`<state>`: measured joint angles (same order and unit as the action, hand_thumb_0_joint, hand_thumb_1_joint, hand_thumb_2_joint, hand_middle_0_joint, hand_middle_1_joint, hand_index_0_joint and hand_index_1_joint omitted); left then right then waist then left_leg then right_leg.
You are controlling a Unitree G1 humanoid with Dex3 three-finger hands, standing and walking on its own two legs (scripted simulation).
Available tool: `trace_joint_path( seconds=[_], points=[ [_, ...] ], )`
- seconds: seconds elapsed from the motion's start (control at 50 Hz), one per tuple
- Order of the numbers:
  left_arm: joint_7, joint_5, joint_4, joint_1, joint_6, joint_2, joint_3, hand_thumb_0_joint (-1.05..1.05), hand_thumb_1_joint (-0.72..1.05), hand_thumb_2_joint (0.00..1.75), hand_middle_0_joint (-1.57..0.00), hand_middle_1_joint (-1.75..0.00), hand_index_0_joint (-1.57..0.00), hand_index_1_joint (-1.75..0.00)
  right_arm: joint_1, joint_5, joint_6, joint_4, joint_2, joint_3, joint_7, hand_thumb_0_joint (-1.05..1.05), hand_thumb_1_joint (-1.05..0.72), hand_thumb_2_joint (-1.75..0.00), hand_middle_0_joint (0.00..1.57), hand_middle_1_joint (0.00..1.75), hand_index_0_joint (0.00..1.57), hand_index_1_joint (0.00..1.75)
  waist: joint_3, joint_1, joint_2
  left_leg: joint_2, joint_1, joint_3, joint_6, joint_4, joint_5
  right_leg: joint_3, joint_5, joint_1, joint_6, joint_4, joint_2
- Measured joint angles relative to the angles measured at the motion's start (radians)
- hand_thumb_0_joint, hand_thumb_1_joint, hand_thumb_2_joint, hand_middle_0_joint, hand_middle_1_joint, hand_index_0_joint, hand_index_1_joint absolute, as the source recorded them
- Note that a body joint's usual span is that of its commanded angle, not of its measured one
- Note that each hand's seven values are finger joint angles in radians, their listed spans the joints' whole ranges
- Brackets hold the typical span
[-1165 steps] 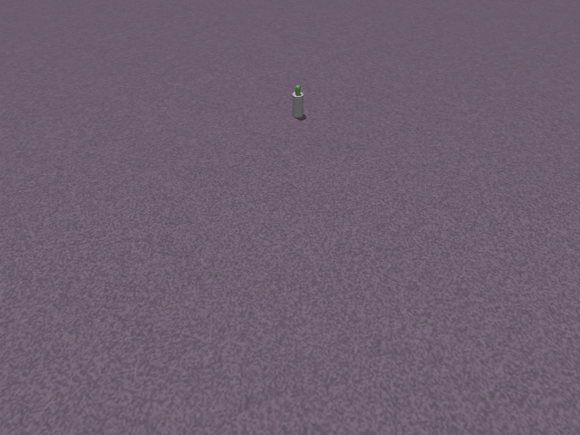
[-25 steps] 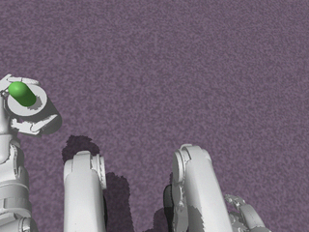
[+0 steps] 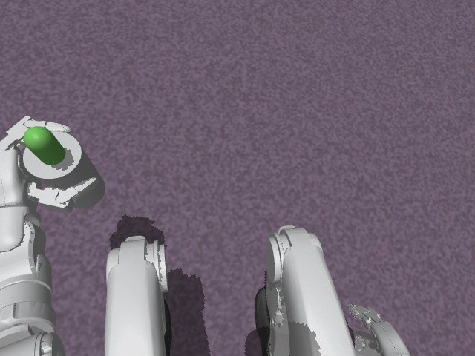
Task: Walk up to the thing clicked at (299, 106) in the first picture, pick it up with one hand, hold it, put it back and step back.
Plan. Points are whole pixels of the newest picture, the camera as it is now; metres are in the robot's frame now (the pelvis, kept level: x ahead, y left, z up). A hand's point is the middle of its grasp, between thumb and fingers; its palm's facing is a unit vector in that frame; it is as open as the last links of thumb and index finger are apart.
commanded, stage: lift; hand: left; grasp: from the side
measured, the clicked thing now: (64, 167) +0.43 +0.25 -0.04
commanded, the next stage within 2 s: none
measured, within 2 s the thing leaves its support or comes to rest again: neither
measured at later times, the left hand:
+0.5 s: hand (16, 148) +0.40 +0.24 +0.09, palm faces +0.16 -0.98 -0.08, open 10.1 cm
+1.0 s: hand out of the picture +0.39 +0.23 +0.27, palm faces +0.19 -0.98 -0.08, open 10.1 cm
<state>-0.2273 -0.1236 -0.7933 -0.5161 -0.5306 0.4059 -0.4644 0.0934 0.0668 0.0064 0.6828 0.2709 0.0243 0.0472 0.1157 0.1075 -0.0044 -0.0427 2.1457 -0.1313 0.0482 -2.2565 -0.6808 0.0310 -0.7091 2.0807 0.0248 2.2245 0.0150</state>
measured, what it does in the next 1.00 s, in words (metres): rises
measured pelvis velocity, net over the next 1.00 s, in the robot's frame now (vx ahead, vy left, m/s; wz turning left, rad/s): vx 0.04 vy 0.01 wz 0.06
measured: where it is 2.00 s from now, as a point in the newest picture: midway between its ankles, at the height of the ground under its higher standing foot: outside the picture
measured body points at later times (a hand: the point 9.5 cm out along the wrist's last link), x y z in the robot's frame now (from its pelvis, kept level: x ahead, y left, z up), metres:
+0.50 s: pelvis +0.01 +0.00 +0.09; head +0.19 +0.03 +0.50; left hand +0.38 +0.29 +0.10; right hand +0.17 -0.25 -0.03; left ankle +0.09 +0.14 -0.34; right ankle +0.09 -0.13 -0.34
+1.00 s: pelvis +0.04 +0.01 +0.25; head +0.15 +0.04 +0.68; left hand +0.38 +0.28 +0.28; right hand +0.21 -0.23 +0.14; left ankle +0.08 +0.14 -0.34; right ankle +0.09 -0.13 -0.34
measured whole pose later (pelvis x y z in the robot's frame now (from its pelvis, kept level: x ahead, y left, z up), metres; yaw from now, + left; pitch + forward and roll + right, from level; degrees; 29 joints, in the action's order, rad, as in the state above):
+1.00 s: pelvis +0.04 +0.01 +0.25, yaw +4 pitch +22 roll -4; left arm -0.03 -0.16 -0.34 -0.17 -0.25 0.28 -0.20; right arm 0.18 -0.03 -0.07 0.62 0.22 0.01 -0.06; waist 0.15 0.06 0.02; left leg -0.06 1.24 -0.07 0.03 -1.43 -0.57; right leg 0.05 -0.58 1.17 0.03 1.38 0.03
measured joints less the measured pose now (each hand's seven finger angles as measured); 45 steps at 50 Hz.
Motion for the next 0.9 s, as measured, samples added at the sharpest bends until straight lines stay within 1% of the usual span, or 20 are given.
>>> trace_joint_path(
  seconds=[0.12,0.24,0.3,0.4,0.46,0.54,0.62,0.72,0.8,0.9],
  points=[
    [-0.001,-0.014,0.068,0.034,0.032,-0.017,0.015,-0.03,-0.40,1.00,-0.70,-1.05,-0.75,-1.07,0.007,-0.012,-0.006,-0.005,-0.002,-0.011,-0.010,0.00,-0.93,-0.90,0.21,0.30,0.21,0.30,0.009,-0.012,0.006,-0.002,-0.034,0.007,-0.002,0.040,0.003,-0.001,0.003,-0.032,0.000,-0.038,0.002],
    [0.006,-0.025,0.146,0.080,0.072,-0.034,0.042,-0.03,-0.40,1.01,-0.71,-1.05,-0.75,-1.07,0.012,-0.032,-0.010,-0.019,-0.003,-0.021,-0.022,0.00,-0.93,-0.90,0.21,0.30,0.21,0.30,0.029,-0.023,0.018,-0.005,-0.084,0.016,-0.006,0.103,0.009,-0.001,0.009,-0.082,-0.001,-0.100,0.005],
    [0.017,-0.034,0.194,0.105,0.097,-0.047,0.058,-0.03,-0.40,1.01,-0.71,-1.05,-0.75,-1.07,0.015,-0.041,-0.015,-0.028,-0.005,-0.025,-0.029,0.00,-0.93,-0.90,0.21,0.30,0.21,0.30,0.038,-0.031,0.022,-0.007,-0.117,0.020,-0.009,0.141,0.013,0.000,0.014,-0.115,0.000,-0.140,0.006],
    [0.043,-0.033,0.274,0.148,0.139,-0.062,0.089,-0.03,-0.40,1.00,-0.70,-1.05,-0.74,-1.07,0.017,-0.057,-0.018,-0.045,-0.010,-0.030,-0.039,0.00,-0.92,-0.90,0.21,0.30,0.21,0.30,0.046,-0.040,0.026,-0.009,-0.188,0.027,-0.011,0.214,0.020,0.001,0.022,-0.185,-0.001,-0.213,0.008],
    [0.061,-0.039,0.324,0.176,0.167,-0.073,0.107,-0.03,-0.40,1.01,-0.70,-1.05,-0.74,-1.07,0.019,-0.067,-0.021,-0.055,-0.014,-0.031,-0.046,0.00,-0.92,-0.90,0.21,0.30,0.21,0.30,0.051,-0.045,0.029,-0.010,-0.236,0.031,-0.013,0.263,0.026,0.003,0.028,-0.233,-0.001,-0.262,0.009],
    [0.093,-0.039,0.399,0.222,0.205,-0.087,0.136,-0.03,-0.40,1.01,-0.70,-1.06,-0.74,-1.07,0.022,-0.080,-0.025,-0.069,-0.021,-0.033,-0.057,0.00,-0.92,-0.89,0.21,0.30,0.21,0.30,0.051,-0.052,0.032,-0.013,-0.313,0.036,-0.015,0.332,0.032,0.005,0.037,-0.311,-0.001,-0.335,0.010],
    [0.126,-0.038,0.471,0.273,0.246,-0.099,0.175,-0.03,-0.39,1.01,-0.70,-1.06,-0.74,-1.07,0.027,-0.091,-0.033,-0.078,-0.029,-0.032,-0.070,0.00,-0.91,-0.89,0.21,0.30,0.21,0.30,0.050,-0.059,0.035,-0.015,-0.408,0.043,-0.018,0.413,0.039,0.008,0.046,-0.407,0.000,-0.418,0.011],
    [0.172,-0.036,0.538,0.335,0.284,-0.115,0.218,-0.03,-0.39,1.01,-0.69,-1.06,-0.74,-1.08,0.038,-0.099,-0.045,-0.081,-0.040,-0.026,-0.087,0.00,-0.91,-0.89,0.21,0.30,0.21,0.30,0.053,-0.061,0.038,-0.017,-0.544,0.050,-0.020,0.525,0.050,0.011,0.061,-0.544,0.002,-0.534,0.013],
    [0.195,-0.034,0.552,0.366,0.296,-0.122,0.242,-0.03,-0.39,1.01,-0.69,-1.06,-0.74,-1.08,0.051,-0.100,-0.056,-0.075,-0.048,-0.018,-0.098,0.00,-0.91,-0.89,0.21,0.30,0.21,0.30,0.056,-0.058,0.037,-0.018,-0.659,0.056,-0.021,0.618,0.062,0.014,0.075,-0.659,0.002,-0.630,0.015],
    [0.204,-0.035,0.511,0.365,0.297,-0.122,0.259,-0.03,-0.39,1.01,-0.69,-1.06,-0.73,-1.08,0.070,-0.099,-0.068,-0.065,-0.053,-0.011,-0.107,0.00,-0.90,-0.89,0.21,0.30,0.21,0.30,0.051,-0.055,0.035,-0.018,-0.794,0.059,-0.022,0.730,0.083,0.021,0.098,-0.798,0.001,-0.746,0.015]
  ],
)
